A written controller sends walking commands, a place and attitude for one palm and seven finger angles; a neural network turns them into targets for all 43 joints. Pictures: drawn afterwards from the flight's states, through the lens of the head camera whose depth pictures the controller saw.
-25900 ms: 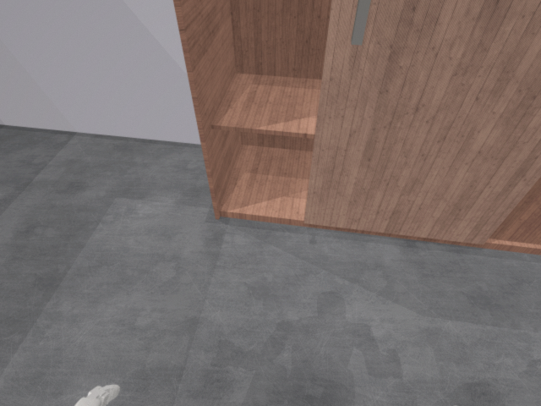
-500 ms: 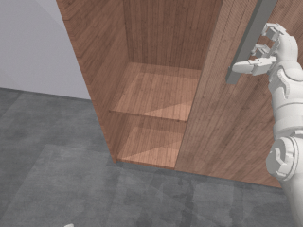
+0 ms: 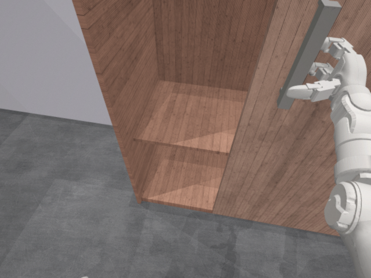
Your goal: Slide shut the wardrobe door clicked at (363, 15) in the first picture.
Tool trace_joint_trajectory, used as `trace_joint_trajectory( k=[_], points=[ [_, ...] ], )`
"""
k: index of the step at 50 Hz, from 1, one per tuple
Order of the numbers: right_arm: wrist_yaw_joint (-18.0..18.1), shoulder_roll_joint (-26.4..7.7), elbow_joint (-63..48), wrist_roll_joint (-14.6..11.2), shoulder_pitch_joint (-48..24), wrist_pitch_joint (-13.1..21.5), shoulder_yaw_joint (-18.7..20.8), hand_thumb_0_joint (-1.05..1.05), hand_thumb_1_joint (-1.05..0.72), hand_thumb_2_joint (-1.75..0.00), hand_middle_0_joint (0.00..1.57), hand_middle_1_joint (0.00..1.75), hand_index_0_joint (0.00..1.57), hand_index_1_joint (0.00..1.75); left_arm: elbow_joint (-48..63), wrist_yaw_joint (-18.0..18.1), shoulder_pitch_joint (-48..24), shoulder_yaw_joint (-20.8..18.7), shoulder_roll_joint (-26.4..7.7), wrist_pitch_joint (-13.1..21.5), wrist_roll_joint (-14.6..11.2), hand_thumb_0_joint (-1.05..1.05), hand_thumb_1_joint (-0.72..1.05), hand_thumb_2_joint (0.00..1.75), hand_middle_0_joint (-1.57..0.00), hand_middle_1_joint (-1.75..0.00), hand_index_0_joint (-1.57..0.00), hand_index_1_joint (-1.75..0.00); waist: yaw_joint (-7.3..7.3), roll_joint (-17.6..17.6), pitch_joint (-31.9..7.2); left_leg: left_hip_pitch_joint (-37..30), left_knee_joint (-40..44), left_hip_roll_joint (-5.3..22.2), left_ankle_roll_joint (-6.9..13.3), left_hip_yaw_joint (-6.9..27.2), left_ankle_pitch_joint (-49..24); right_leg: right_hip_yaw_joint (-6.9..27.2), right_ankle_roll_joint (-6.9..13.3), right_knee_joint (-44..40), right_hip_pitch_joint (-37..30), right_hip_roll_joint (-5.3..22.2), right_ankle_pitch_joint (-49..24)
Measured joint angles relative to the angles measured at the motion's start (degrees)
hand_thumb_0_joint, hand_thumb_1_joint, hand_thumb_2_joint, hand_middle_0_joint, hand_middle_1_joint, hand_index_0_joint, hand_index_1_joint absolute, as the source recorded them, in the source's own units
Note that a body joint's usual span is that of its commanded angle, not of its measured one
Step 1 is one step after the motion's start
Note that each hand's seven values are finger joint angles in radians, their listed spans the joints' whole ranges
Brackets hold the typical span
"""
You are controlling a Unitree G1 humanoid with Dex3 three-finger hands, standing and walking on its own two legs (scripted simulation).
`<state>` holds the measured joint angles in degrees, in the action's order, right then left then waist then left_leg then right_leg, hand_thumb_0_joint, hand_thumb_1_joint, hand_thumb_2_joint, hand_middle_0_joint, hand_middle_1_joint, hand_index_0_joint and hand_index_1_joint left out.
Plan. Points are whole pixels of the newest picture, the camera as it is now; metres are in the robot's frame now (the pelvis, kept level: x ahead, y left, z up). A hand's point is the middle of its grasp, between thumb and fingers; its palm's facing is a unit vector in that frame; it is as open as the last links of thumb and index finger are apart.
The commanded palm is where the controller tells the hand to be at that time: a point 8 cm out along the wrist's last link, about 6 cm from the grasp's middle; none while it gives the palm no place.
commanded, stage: move the hooked fingers beside the handle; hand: right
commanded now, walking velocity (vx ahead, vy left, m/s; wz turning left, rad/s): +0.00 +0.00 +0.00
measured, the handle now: (300, 58) +0.53 -0.16 +0.23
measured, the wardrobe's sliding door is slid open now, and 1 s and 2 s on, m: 0.41 0.41 0.41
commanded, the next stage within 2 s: none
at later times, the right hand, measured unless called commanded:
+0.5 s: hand (320, 80) +0.46 -0.18 +0.23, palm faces +0.06 +1.00 +0.00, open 14.0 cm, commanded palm +0.45 -0.23 +0.22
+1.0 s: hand (336, 87) +0.45 -0.21 +0.22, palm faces +0.08 +1.00 -0.02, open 13.9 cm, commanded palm +0.43 -0.25 +0.22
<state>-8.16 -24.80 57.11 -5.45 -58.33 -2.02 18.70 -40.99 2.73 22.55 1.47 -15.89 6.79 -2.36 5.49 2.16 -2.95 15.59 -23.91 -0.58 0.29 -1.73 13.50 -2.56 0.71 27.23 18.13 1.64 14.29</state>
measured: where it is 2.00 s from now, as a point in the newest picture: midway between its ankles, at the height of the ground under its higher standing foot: outside the picture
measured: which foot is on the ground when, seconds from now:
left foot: down 0.00-1.00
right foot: down 0.00-1.00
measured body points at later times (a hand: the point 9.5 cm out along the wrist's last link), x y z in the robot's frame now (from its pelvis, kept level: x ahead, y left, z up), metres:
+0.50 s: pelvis +0.00 +0.01 +0.00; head +0.01 +0.01 +0.45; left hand +0.10 +0.26 -0.11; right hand +0.45 -0.23 +0.23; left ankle -0.02 +0.12 -0.74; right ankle -0.01 -0.11 -0.74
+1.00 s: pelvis +0.00 +0.00 +0.00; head +0.01 +0.01 +0.45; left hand +0.08 +0.27 -0.11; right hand +0.44 -0.26 +0.23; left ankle -0.02 +0.12 -0.74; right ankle -0.01 -0.11 -0.74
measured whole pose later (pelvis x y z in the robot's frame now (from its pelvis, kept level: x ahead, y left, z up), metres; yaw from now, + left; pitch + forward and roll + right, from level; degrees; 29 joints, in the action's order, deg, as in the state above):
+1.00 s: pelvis +0.00 +0.00 +0.00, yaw -1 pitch +3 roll +1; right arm -11.9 -27.0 46.3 -7.4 -48.9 -7.5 19.1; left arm -39.2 4.1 20.2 2.1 -16.0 5.0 -3.6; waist 3.7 1.8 -2.7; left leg 11.8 -22.4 -0.7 0.6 -2.3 13.4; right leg -1.9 0.4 25.8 14.7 1.6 14.0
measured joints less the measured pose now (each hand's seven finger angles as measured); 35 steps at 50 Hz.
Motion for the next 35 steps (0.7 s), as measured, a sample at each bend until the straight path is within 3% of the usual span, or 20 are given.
trace_joint_trajectory(
  k=[18,29,35],
  points=[
    [-1.15,1.72,-7.65,-2.21,4.57,-4.95,-2.56,-0.01,0.50,-0.30,0.30,1.20,0.30,1.20,1.06,0.89,-3.99,0.48,0.09,-1.23,-0.84,0.01,0.90,0.90,-0.20,-0.30,-0.20,-0.30,-2.44,0.05,0.01,-2.82,0.63,0.19,0.24,-1.26,0.31,1.27,-0.24,-0.61,-2.30,-0.29,-0.19],
    [-1.40,-0.06,-2.81,-1.24,1.34,-3.38,-1.87,-0.01,0.50,-0.30,0.30,1.20,0.30,1.20,1.37,1.13,-4.51,1.24,0.40,-0.73,-0.56,0.01,0.90,0.90,-0.20,-0.30,-0.20,-0.30,-1.59,-0.29,0.70,-1.65,0.17,0.17,0.39,-1.39,0.15,1.42,-0.36,-0.51,-1.27,-0.27,-0.59],
    [-2.73,-1.29,-3.84,-1.48,3.08,-2.66,-0.41,-0.01,0.50,-0.30,0.30,1.20,0.30,1.20,1.01,1.13,-2.32,0.95,0.14,-1.03,-0.64,0.01,0.90,0.90,-0.20,-0.30,-0.20,-0.30,-1.25,-0.05,0.33,-2.00,0.70,0.01,0.35,-0.75,0.02,0.80,-0.34,-1.06,-1.88,-0.10,-0.48]
  ],
)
